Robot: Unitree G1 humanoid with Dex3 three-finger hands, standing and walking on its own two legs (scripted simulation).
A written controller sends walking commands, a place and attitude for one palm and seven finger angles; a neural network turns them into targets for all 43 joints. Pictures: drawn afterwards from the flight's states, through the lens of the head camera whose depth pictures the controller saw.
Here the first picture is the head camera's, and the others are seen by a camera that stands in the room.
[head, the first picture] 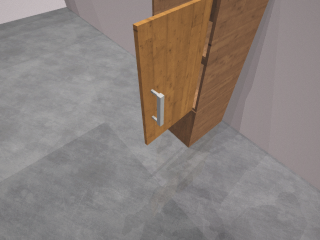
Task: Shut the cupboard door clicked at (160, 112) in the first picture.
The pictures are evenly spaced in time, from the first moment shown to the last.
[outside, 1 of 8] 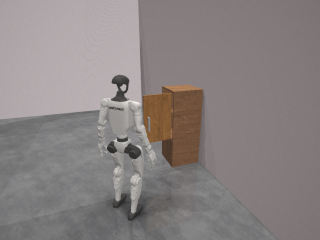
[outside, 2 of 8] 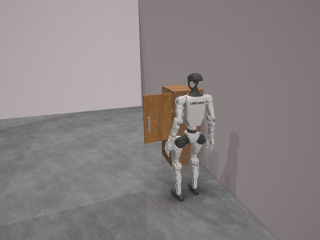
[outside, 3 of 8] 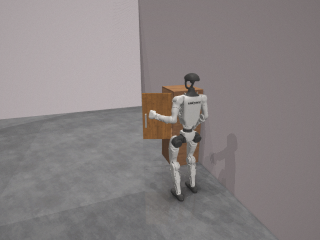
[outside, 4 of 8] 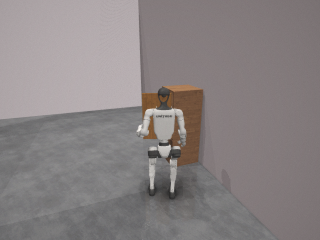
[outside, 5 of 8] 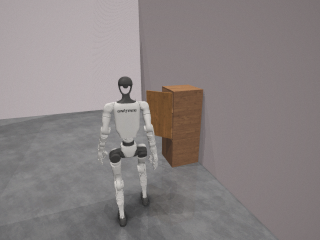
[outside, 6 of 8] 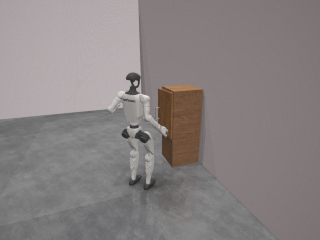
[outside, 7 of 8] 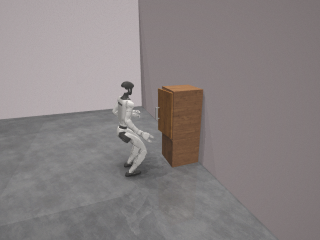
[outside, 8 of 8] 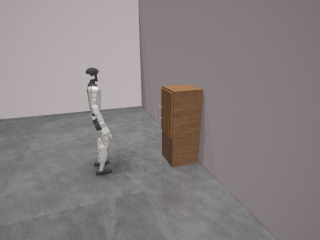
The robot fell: no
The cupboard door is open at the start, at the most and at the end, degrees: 94 94 0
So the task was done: yes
